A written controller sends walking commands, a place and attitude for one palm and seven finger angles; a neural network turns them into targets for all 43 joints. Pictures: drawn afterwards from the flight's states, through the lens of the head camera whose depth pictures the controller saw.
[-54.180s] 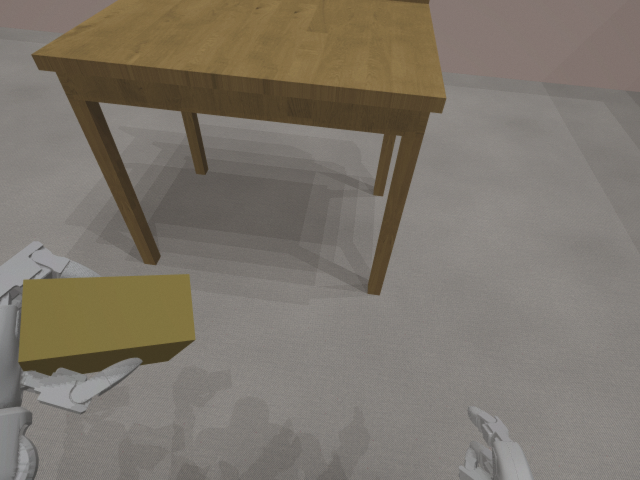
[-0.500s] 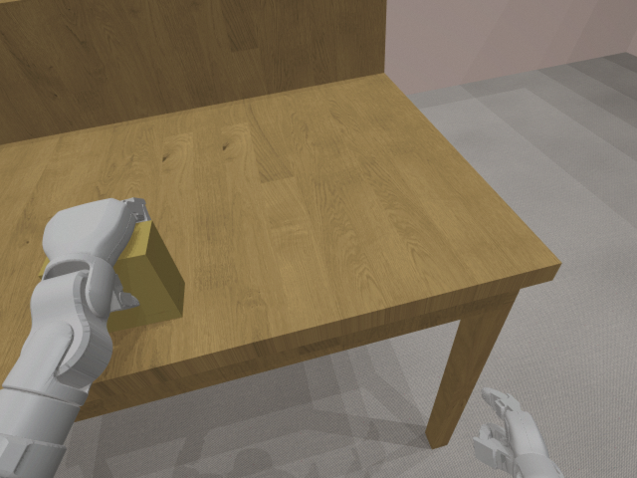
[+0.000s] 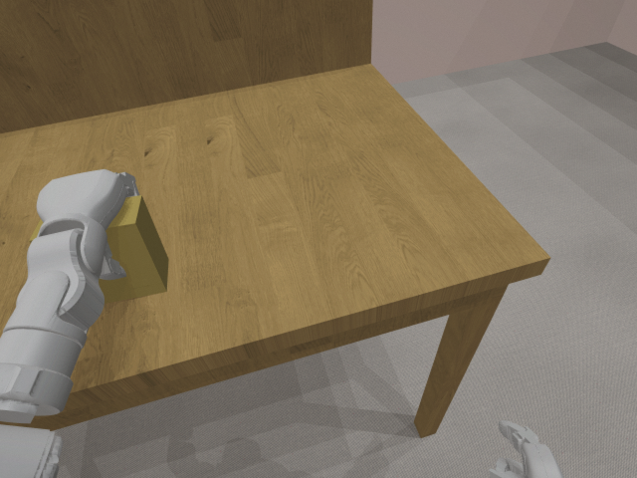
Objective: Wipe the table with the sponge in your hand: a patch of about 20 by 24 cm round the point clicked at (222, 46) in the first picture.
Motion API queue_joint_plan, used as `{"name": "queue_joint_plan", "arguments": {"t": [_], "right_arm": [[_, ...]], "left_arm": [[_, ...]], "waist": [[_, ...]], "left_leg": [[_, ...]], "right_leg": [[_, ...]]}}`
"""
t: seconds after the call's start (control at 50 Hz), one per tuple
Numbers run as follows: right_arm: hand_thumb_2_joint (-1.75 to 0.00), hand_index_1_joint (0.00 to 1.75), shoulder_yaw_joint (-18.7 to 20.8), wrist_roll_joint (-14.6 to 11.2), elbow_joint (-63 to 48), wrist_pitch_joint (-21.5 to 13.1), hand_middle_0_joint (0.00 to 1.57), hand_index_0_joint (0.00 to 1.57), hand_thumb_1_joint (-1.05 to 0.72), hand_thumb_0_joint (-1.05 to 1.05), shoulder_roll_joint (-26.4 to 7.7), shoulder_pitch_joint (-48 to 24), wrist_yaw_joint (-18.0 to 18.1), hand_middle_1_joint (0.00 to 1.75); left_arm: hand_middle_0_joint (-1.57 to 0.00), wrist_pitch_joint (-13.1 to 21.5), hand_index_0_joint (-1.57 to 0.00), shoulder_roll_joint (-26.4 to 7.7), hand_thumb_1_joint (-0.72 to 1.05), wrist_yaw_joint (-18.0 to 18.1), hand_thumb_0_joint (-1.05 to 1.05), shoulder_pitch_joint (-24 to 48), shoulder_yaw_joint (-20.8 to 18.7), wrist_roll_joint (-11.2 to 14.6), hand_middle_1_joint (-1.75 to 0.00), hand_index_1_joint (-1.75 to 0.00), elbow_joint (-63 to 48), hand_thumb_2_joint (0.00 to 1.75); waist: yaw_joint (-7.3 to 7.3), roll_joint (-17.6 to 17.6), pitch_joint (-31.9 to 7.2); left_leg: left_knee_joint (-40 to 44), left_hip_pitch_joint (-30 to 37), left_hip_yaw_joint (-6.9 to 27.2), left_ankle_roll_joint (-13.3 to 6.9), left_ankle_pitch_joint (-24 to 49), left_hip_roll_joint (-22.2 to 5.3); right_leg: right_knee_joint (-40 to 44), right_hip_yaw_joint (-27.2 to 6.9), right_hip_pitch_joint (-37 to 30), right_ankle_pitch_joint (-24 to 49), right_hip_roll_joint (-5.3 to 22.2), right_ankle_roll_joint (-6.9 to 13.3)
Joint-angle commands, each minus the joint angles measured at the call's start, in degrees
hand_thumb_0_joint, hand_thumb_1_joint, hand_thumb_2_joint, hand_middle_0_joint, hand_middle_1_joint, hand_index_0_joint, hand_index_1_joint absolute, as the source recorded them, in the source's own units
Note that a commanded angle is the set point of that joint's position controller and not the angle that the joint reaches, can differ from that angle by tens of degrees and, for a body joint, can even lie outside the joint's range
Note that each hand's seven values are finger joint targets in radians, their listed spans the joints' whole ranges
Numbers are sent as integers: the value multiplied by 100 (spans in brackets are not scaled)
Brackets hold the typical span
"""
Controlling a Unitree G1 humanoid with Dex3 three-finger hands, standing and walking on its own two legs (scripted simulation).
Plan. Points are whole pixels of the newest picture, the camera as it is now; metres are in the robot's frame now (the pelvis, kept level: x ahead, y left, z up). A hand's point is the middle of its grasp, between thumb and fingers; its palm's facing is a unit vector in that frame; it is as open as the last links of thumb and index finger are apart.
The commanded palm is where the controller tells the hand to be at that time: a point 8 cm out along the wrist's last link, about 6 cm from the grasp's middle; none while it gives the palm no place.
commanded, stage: wipe forward along the middle lane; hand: left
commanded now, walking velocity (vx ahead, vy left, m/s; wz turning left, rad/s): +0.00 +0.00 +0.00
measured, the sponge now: (115, 263) +0.34 +0.32 +0.09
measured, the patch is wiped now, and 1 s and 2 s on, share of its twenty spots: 0.95 0.95 0.95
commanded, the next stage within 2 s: slide back across to the first lane in 0.90 s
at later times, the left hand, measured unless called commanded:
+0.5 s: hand (110, 211) +0.39 +0.33 +0.14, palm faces -0.08 +0.01 -1.00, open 10.1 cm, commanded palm +0.38 +0.33 +0.16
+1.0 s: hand (111, 189) +0.43 +0.35 +0.15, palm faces -0.11 +0.02 -0.99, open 10.1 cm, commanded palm +0.43 +0.34 +0.17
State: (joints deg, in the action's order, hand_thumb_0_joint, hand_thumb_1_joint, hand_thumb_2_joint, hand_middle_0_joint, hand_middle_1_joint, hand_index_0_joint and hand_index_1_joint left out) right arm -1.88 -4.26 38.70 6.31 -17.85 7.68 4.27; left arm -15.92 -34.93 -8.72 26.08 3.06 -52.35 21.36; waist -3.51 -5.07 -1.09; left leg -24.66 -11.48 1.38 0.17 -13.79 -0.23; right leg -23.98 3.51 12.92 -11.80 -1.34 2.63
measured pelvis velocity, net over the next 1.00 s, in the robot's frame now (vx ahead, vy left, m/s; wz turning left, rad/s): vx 0.00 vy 0.01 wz -0.01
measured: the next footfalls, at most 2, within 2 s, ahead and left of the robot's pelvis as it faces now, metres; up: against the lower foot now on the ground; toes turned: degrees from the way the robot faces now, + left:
none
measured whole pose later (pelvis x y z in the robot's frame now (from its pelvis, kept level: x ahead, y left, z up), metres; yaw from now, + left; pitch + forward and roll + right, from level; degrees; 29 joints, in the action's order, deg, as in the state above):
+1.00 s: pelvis +0.00 +0.01 +0.00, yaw -1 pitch +8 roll -1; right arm -0.6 -4.8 40.8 8.1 -17.5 14.8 4.2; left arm -2.8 -40.6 -4.7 49.6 1.3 -57.7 55.1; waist 0.8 -3.1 -3.6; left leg -27.4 -21.2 0.8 -0.7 -14.2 -0.1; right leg -24.2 2.9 21.7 -10.6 -1.3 1.7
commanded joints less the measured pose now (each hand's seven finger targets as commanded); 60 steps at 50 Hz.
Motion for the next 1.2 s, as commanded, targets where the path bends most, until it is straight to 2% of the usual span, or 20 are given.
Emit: {"name": "queue_joint_plan", "arguments": {"t": [0.0,0.08,0.1,0.14,0.22,0.26,0.3,0.32,0.34,0.4,0.46,0.5,0.56,0.62,0.68,0.92,0.98,1.06,1.1,1.18], "right_arm": [[-90,30,260,34,-856,-199,20,20,-90,0,-724,-633,20,30],[-90,30,278,23,-782,-164,20,20,-90,0,-769,-483,25,30],[-90,30,285,22,-769,-166,20,20,-90,0,-774,-461,24,30],[-90,30,299,11,-708,-150,20,20,-90,0,-778,-350,43,30],[-90,30,329,20,-640,-140,20,20,-90,0,-799,-202,61,30],[-90,30,334,12,-635,-127,20,20,-90,0,-796,-144,53,30],[-90,30,333,18,-637,-113,20,20,-90,0,-809,-143,64,30],[-90,30,331,12,-624,-101,20,20,-90,0,-789,-80,74,30],[-90,30,330,7,-589,-85,20,20,-90,0,-803,-35,82,30],[-90,30,340,19,-621,-65,20,20,-90,0,-812,13,66,30],[-90,30,348,2,-635,-24,20,20,-90,0,-801,87,48,30],[-90,30,352,2,-613,-5,20,20,-90,0,-815,115,57,30],[-90,30,370,-8,-534,14,20,20,-90,0,-844,259,58,30],[-90,30,400,1,-511,14,20,20,-90,0,-838,351,51,30],[-90,30,402,-13,-491,46,20,20,-90,0,-830,388,38,30],[-90,30,400,-8,-274,38,20,20,-90,0,-904,763,73,30],[-90,30,414,-6,-292,49,20,20,-90,0,-883,811,63,30],[-90,30,438,15,-330,107,20,20,-90,0,-894,875,75,30],[-90,30,446,16,-412,128,20,20,-90,0,-874,806,77,30],[-90,30,469,-9,-444,197,20,20,-90,0,-889,771,28,30]], "left_arm": [[-120,143,-120,-1177,10,165,0,1244,-394,-169,-160,-160,-144,130],[-120,223,-120,-1078,10,206,0,1298,-264,-154,-160,-160,272,130],[-120,275,-120,-1261,10,218,0,1526,-422,-186,-160,-160,285,130],[-120,268,-120,-1081,10,262,0,1619,-214,-245,-160,-160,624,130],[-120,382,-120,-1364,10,321,0,1983,-358,-345,-160,-160,917,130],[-120,433,-120,-1219,10,316,0,2057,-237,-325,-160,-160,1005,130],[-120,519,-120,-1599,10,326,0,2222,-517,-361,-160,-160,1085,130],[-120,530,-120,-1410,10,310,0,2339,-287,-378,-160,-160,1217,130],[-120,545,-120,-1521,10,315,0,2278,-396,-370,-160,-160,1441,130],[-120,719,-120,-1727,10,305,0,2453,-550,-431,-160,-160,1424,130],[-120,795,-120,-1457,10,325,0,2353,-321,-409,-160,-160,1623,130],[-120,877,-120,-1704,10,355,0,2661,-483,-461,-160,-160,1676,130],[-120,932,-120,-1685,10,400,0,2773,-432,-489,-160,-160,2052,130],[-120,1052,-120,-1730,10,462,0,3006,-439,-555,-160,-160,2063,130],[-120,1081,-120,-1536,10,503,0,3056,-272,-557,-160,-160,2230,130],[-120,1172,-120,-2031,10,612,0,4068,-313,-782,-160,-160,3032,130],[-120,1183,-120,-1843,10,579,0,4003,-197,-800,-160,-160,3108,130],[-120,1318,-120,-2367,10,558,0,3846,-641,-798,-160,-160,3016,130],[-120,1397,-120,-2378,10,534,0,3737,-710,-726,-160,-160,2785,130],[-120,1450,-120,-2659,10,591,0,3439,-997,-704,-160,-160,2546,130]], "waist": [[103,662,-938],[167,846,-685],[206,941,-735],[240,883,-614],[253,978,-902],[273,920,-939],[253,855,-1074],[309,896,-1080],[309,957,-929],[260,713,-1155],[293,724,-1096],[325,718,-1084],[371,830,-898],[367,742,-1201],[413,741,-1123],[598,649,-1309],[594,581,-1342],[448,617,-1741],[371,501,-1876],[259,489,-1694]], "left_leg": [[234,-260,-124,-302,731,267],[183,-445,-177,-307,528,262],[222,-477,-137,-306,496,247],[201,-512,-174,-308,440,258],[151,-565,-169,-322,469,275],[135,-569,-169,-325,464,279],[134,-609,-147,-324,487,274],[93,-624,-182,-334,481,290],[95,-704,-184,-337,381,268],[120,-705,-136,-321,480,278],[40,-729,-184,-333,490,271],[73,-772,-148,-337,466,267],[74,-870,-174,-340,305,256],[63,-770,-157,-349,487,266],[53,-801,-173,-345,426,260],[80,-943,-147,-349,416,253],[75,-849,-135,-336,417,225],[52,-788,-122,-353,809,227],[78,-677,-116,-352,1078,229],[111,-633,-117,-369,1211,233]], "right_leg": [[396,-374,-635,621,11,78],[403,-354,-440,490,25,17],[417,-367,-412,400,-1,38],[421,-312,-269,293,5,24],[386,-369,-378,358,17,16],[382,-353,-348,432,20,14],[371,-414,-441,461,25,37],[357,-397,-436,483,41,5],[377,-401,-365,369,39,-2],[339,-406,-419,481,25,52],[312,-385,-354,590,33,32],[342,-406,-289,515,16,59],[362,-375,-121,333,11,31],[308,-365,-180,482,-1,61],[342,-362,-66,460,-1,54],[372,-396,25,402,-5,56],[386,-351,116,363,-19,66],[287,-358,-316,847,-13,95],[258,-360,-480,1146,-4,122],[239,-326,-573,1231,-18,121]]}}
